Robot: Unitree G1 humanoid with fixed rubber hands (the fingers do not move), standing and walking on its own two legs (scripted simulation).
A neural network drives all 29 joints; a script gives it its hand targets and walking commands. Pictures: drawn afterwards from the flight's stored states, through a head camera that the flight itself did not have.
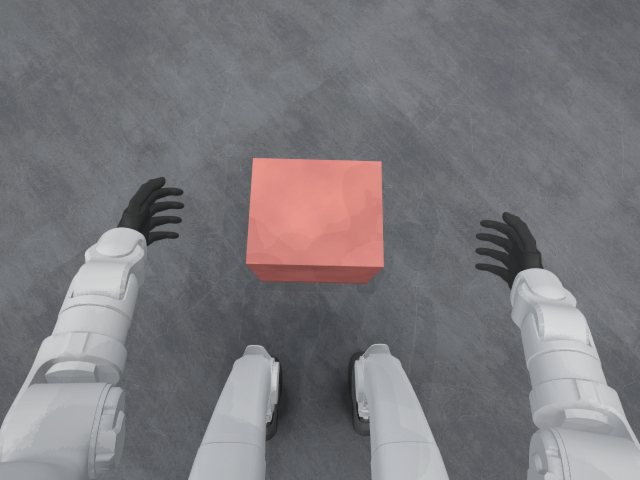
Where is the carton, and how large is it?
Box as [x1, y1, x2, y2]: [246, 158, 383, 283]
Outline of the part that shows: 253,158 246,263 261,280 365,283 383,266 380,161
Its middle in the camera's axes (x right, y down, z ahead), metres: -0.01 -0.02 +0.99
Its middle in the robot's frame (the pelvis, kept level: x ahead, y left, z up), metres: +0.52 +0.00 -0.55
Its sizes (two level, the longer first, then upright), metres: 0.295 0.246 0.277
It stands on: the floor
